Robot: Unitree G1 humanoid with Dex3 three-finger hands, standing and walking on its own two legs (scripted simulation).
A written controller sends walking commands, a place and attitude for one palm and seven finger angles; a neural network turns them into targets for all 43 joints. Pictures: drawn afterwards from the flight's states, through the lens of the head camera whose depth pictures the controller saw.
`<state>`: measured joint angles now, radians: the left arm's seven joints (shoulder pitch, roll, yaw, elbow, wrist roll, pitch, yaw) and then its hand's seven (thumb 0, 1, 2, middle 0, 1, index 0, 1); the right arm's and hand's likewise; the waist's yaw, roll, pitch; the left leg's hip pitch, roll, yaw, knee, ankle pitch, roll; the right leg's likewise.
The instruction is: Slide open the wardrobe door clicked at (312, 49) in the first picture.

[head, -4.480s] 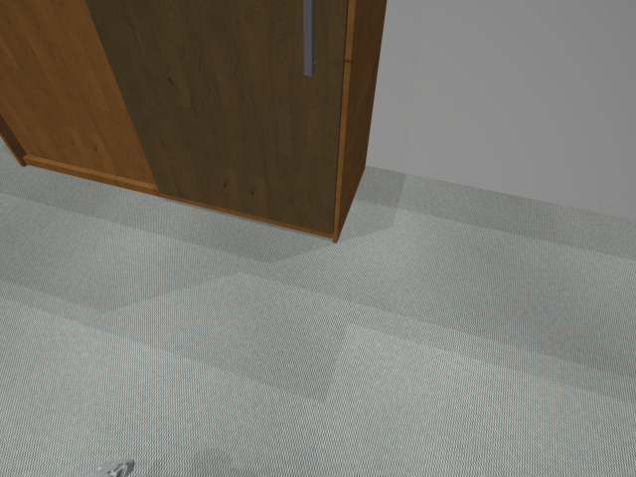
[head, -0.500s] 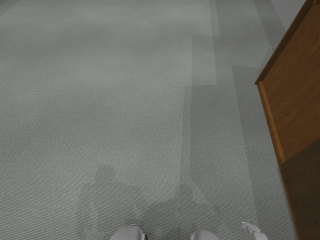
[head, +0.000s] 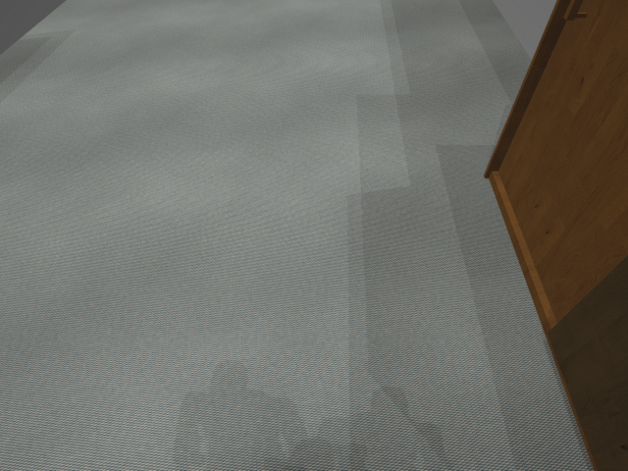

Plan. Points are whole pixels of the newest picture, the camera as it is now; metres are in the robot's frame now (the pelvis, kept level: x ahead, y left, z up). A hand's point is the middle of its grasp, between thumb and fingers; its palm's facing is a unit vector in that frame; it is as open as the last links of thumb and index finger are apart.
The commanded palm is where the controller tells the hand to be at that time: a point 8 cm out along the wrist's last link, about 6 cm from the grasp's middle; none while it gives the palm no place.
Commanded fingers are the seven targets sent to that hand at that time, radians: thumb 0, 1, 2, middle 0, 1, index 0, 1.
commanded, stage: turn to face it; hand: right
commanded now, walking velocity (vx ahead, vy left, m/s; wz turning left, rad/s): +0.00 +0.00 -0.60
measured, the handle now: out of the picture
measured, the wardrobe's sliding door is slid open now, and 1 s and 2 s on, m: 0.00 0.00 0.00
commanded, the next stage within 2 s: none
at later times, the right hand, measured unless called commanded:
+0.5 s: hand out of the picture -0.01 -0.17 -0.16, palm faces +0.32 +0.91 -0.25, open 7.4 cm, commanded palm none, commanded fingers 0.00 -0.90 -0.90 0.20 0.30 0.20 0.30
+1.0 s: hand out of the picture -0.08 -0.23 -0.16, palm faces +0.59 +0.76 -0.29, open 7.4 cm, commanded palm none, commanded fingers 0.00 -0.90 -0.90 0.20 0.30 0.20 0.30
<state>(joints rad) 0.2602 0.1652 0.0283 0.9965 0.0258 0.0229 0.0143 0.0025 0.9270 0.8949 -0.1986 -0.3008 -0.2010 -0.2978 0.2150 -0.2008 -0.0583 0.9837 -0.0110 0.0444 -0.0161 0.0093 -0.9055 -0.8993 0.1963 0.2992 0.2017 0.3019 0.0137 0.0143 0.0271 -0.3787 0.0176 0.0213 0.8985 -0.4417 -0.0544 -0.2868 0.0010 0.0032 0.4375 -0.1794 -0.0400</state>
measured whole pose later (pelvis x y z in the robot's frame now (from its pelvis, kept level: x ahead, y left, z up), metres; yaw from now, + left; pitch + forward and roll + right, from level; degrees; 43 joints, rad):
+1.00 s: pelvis -0.04 +0.01 -0.01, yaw -37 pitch +1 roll +0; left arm 0.17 0.22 0.06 0.91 0.03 0.05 -0.01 0.00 0.91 0.89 -0.20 -0.30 -0.20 -0.30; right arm 0.15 -0.25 -0.06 0.87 -0.01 0.05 -0.02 0.01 -0.91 -0.90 0.19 0.30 0.20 0.30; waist 0.02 -0.02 0.08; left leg -0.39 0.05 0.01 0.81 -0.42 -0.10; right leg -0.30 0.05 0.07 0.51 -0.23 -0.03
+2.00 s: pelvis -0.02 +0.01 -0.02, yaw -73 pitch +1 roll +0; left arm 0.22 0.24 0.08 0.92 0.02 0.06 -0.01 0.01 0.91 0.89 -0.20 -0.30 -0.20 -0.30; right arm 0.11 -0.22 -0.03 0.82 -0.01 0.02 -0.02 0.01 -0.90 -0.90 0.20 0.30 0.20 0.30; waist 0.04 -0.04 0.07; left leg -0.28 0.02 0.03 0.56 -0.30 -0.04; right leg -0.36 0.08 0.15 0.64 -0.32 0.01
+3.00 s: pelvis +0.00 -0.06 -0.01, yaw -87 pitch -1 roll +0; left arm 0.37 0.20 0.06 1.13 0.03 0.03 0.00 0.01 0.92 0.90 -0.19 -0.30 -0.20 -0.30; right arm 0.26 -0.16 -0.04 1.03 -0.02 -0.04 -0.01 0.01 -0.91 -0.90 0.20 0.30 0.20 0.30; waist 0.01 -0.03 0.02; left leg -0.19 0.01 0.13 0.49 -0.28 0.04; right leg -0.36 -0.06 -0.04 1.00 -0.43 -0.02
